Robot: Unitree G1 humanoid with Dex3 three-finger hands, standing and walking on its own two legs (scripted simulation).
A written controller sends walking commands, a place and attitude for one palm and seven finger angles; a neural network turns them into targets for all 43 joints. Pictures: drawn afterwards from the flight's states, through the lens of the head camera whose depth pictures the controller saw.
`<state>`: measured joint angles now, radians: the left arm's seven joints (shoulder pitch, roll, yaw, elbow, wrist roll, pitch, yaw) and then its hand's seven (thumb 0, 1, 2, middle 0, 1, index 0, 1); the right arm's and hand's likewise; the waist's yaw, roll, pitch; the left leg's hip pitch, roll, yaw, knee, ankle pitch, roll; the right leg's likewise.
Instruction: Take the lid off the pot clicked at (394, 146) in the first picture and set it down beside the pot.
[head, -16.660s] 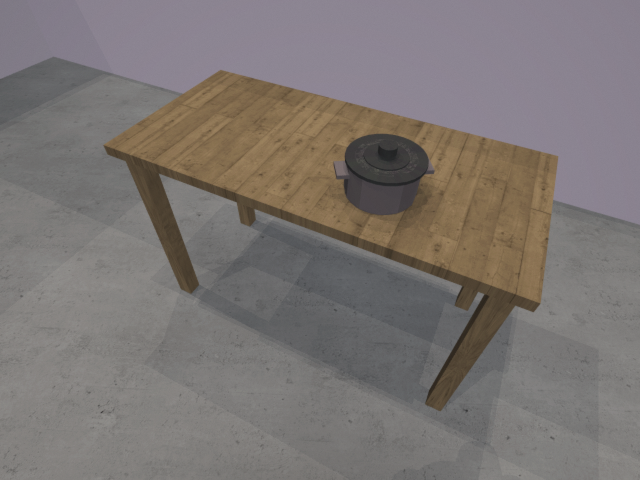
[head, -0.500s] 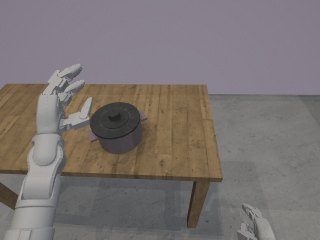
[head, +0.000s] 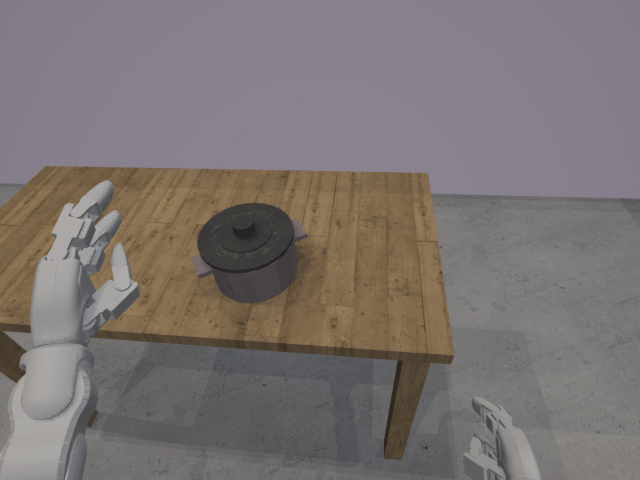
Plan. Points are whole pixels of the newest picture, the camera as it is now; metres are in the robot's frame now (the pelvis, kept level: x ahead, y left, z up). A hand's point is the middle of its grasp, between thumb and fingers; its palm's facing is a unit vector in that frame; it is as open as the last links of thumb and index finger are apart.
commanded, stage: draw the hand back to the body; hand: left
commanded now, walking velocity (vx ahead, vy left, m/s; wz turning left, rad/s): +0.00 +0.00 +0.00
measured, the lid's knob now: (243, 225) +0.53 +0.20 +0.00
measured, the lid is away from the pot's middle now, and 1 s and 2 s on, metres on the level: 0.01 0.01 0.01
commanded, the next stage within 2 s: come to a stop and stand still in 0.56 s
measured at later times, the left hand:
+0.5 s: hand (68, 367) +0.18 +0.26 +0.15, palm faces +0.37 -0.85 -0.37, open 7.4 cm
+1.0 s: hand out of the picture +0.06 +0.23 -0.19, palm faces -0.04 -0.99 -0.14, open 7.0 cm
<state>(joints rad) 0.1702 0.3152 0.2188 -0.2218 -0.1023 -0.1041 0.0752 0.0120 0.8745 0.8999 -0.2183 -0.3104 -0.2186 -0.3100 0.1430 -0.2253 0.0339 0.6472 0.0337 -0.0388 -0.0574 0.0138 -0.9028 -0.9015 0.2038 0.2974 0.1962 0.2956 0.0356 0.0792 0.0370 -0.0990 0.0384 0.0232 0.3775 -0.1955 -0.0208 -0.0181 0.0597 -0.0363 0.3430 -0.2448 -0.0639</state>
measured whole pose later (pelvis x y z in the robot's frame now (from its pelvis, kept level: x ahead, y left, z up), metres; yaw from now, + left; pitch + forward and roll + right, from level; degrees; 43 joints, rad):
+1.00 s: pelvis -0.02 +0.06 -0.02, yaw +1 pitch -1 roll -2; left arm 0.28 0.21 -0.03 0.79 0.02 0.06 0.03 -0.01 0.97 0.90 -0.21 -0.30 -0.21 -0.30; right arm 0.27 -0.21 0.02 0.89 -0.02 0.01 0.01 0.01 -0.91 -0.90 0.20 0.30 0.19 0.29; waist -0.04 -0.07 0.04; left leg -0.35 -0.02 0.05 0.68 -0.32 0.07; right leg -0.27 -0.01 -0.02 0.66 -0.41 -0.01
